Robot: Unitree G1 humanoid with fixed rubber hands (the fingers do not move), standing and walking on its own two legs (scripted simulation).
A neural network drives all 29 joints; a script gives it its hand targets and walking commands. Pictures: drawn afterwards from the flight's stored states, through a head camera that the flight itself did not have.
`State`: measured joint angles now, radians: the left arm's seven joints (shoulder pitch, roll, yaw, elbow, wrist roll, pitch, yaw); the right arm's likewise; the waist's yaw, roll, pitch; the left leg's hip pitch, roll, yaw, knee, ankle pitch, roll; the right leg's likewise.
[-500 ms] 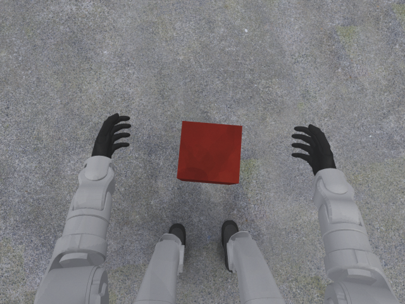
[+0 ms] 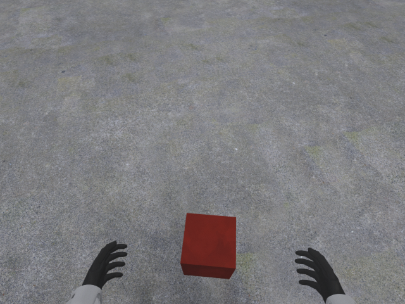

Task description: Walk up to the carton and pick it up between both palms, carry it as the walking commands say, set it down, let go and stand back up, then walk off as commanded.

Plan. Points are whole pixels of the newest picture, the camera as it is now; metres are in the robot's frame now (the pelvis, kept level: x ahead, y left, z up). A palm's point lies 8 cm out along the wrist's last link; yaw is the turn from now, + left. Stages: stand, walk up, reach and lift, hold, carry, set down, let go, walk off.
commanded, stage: let go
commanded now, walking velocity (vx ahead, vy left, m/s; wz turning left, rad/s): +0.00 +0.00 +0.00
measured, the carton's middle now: (208, 247) +0.39 -0.02 -0.65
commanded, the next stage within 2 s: stand in 0.44 s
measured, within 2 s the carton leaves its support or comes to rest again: neither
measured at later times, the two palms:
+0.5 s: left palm (81, 294) +0.15 +0.25 -0.07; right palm (334, 294) +0.15 -0.24 -0.07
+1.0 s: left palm out of the picture +0.12 +0.29 -0.09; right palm out of the picture +0.13 -0.29 -0.09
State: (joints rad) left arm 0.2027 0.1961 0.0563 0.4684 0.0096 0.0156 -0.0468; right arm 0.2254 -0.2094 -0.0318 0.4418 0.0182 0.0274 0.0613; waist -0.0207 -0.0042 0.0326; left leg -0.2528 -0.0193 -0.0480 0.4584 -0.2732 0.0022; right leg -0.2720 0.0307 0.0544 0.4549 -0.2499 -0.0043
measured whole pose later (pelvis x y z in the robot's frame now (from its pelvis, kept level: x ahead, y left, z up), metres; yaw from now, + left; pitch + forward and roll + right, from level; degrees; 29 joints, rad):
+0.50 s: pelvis +0.00 +0.00 +0.00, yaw +0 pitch -4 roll +0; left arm 0.21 0.25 0.03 0.52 0.03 0.09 -0.02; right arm 0.21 -0.24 -0.03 0.48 -0.03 0.14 0.01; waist 0.00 0.01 0.07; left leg -0.12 -0.02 -0.05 0.50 -0.31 0.00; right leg -0.14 0.03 0.05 0.49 -0.29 0.00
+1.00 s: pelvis +0.01 +0.00 +0.00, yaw +1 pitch -1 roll +0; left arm 0.18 0.34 0.03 0.80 0.03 0.00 0.02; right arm 0.18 -0.35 -0.02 0.81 -0.03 0.00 -0.02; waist 0.00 0.02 0.00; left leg -0.14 -0.01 -0.05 0.45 -0.29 0.00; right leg -0.15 0.03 0.03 0.44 -0.27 -0.01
